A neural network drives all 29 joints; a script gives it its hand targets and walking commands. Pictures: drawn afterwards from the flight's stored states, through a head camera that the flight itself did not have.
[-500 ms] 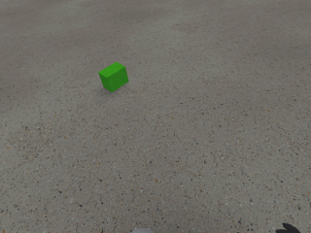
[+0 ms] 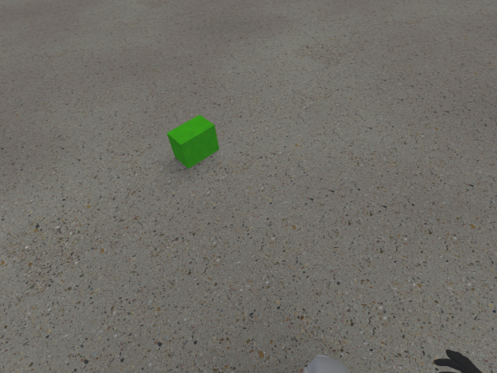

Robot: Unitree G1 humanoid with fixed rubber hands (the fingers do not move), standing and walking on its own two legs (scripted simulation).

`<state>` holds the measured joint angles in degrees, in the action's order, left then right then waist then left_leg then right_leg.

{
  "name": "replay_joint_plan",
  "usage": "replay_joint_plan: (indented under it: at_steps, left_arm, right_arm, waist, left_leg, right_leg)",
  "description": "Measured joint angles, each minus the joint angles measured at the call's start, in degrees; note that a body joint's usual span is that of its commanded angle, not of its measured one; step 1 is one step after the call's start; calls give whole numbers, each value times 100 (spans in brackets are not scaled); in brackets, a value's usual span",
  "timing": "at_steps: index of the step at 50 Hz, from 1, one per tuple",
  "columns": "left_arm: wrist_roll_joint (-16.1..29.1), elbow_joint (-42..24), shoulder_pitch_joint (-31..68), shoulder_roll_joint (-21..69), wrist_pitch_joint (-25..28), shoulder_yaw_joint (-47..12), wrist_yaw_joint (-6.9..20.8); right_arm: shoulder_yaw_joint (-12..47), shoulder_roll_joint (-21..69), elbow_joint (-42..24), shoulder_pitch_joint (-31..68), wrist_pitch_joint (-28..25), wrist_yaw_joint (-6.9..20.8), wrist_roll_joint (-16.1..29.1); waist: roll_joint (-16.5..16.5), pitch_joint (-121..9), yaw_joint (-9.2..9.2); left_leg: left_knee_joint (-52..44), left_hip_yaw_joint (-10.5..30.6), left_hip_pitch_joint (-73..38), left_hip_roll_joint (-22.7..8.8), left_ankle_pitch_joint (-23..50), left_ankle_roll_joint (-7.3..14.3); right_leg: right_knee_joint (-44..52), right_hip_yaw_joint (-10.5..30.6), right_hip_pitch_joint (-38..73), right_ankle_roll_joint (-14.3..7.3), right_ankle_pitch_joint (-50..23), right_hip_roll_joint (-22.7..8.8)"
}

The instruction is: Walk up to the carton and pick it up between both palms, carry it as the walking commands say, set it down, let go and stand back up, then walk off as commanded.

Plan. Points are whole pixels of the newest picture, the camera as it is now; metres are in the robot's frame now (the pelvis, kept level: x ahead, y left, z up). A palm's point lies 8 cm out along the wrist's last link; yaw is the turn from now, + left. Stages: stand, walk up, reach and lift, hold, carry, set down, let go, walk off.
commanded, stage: walk up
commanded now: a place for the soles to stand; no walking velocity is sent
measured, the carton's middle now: (194, 141) +1.40 +0.36 -0.66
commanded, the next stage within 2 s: none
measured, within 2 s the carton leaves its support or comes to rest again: neither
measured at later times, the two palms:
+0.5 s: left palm (61, 305) +0.27 +0.39 -0.09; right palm (390, 245) +0.36 -0.26 -0.09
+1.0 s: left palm (56, 233) +0.44 +0.47 -0.09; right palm (334, 168) +0.59 -0.20 -0.09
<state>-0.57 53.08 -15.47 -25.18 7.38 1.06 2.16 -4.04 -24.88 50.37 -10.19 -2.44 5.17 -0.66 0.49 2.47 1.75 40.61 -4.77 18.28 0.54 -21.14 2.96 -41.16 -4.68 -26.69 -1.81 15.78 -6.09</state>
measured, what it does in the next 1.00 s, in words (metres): walks ahead: left foot, then right foot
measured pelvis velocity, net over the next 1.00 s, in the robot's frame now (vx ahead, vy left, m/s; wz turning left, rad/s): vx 0.43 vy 0.12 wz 0.08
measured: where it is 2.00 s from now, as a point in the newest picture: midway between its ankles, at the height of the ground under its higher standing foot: (209, 234)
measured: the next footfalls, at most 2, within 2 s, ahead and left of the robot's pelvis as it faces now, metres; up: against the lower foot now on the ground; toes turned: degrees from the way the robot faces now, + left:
left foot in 0.32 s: +0.31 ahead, +0.18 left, +0.00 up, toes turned +9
right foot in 0.60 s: +0.42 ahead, -0.06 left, +0.00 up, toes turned -5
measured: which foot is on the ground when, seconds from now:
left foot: down 0.00-0.02, up 0.04-0.30, down 0.32-0.60, up 0.62-0.90, down 0.92-1.00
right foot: down 0.00-0.32, up 0.34-0.58, down 0.60-0.94, up 0.96-1.00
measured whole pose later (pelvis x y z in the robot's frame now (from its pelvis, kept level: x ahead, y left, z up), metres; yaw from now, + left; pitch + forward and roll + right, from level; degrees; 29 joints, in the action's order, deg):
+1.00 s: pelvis +0.43 +0.12 -0.01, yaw +5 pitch -3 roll +0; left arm -0.1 53.6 -17.7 -27.8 4.7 1.3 0.4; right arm -5.8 -26.6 50.2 -8.1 -3.8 4.1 -0.8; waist 1.1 3.8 -0.8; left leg 44.7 -5.2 27.0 -2.9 -13.9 1.8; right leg -63.3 0.0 -21.7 -2.0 26.3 -6.9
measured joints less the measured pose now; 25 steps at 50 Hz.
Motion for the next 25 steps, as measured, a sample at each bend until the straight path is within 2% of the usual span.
replay_joint_plan:
  at_steps: [1,3,6,9,13,15,16,17,19,21,23,25]
  left_arm:
    - [-28,-13,-41,17,49,35,-15]
    - [-74,-78,-121,33,97,82,-79]
    - [-45,-153,-167,63,69,95,-165]
    - [-71,-166,-222,41,82,111,-180]
    - [-79,-138,-296,-117,42,93,-119]
    - [-59,-118,-337,-213,-26,68,-97]
    - [-40,-117,-382,-242,-53,50,-95]
    - [-8,-100,-396,-248,-84,35,-99]
    - [41,6,-264,-239,-184,15,-125]
    - [68,108,-89,-240,-264,-13,-133]
    - [75,131,25,-208,-245,-4,-107]
    - [62,121,61,-161,-204,5,-65]
  right_arm:
    - [-23,-37,30,-87,30,1,-13]
    - [-50,-58,167,-179,98,-45,-29]
    - [-16,-96,307,-158,80,-64,-44]
    - [-9,-117,299,-44,43,0,-52]
    - [-35,-100,167,201,13,129,-21]
    - [-75,-110,111,277,-33,163,-30]
    - [-95,-156,63,292,-66,154,-44]
    - [-130,-210,12,318,-107,114,-73]
    - [-169,-203,-52,371,-149,-7,-41]
    - [-129,-103,-50,330,-141,-73,40]
    - [-60,-14,7,240,-113,-107,79]
    - [2,39,57,152,-98,-113,64]
  waist:
    - [130,-61,27]
    - [300,-176,-15]
    - [464,-154,-105]
    - [491,-79,-195]
    - [333,45,-292]
    - [209,30,-319]
    - [174,-3,-324]
    - [165,-20,-310]
    - [78,80,-282]
    - [-83,127,-239]
    - [-210,104,-199]
    - [-274,72,-145]
  left_leg:
    - [346,116,75,-86,-361,59]
    - [1356,507,472,-36,-639,13]
    - [2295,618,1099,-139,-444,-155]
    - [1912,537,1473,-385,-269,-245]
    - [609,361,1452,-584,289,-251]
    - [56,174,1223,-532,580,-199]
    - [-191,115,1036,-453,538,-130]
    - [-203,78,988,-399,829,-71]
    - [182,-20,949,-320,876,-68]
    - [201,-107,723,-220,626,-88]
    - [18,-166,476,-139,516,-79]
    - [-155,-223,249,-98,454,-78]
  right_leg:
    - [-26,-96,60,13,-244,81]
    - [-200,-251,138,49,39,179]
    - [3,-416,519,42,328,249]
    - [309,-484,923,139,392,212]
    - [534,-485,1425,269,612,35]
    - [389,-458,1578,295,875,-129]
    - [146,-418,1572,238,1071,-219]
    - [-365,-342,1405,147,1185,-315]
    - [-1696,169,888,26,1151,-249]
    - [-2499,481,391,-28,850,-122]
    - [-2414,454,35,-19,668,-115]
    - [-1809,331,-158,24,672,-130]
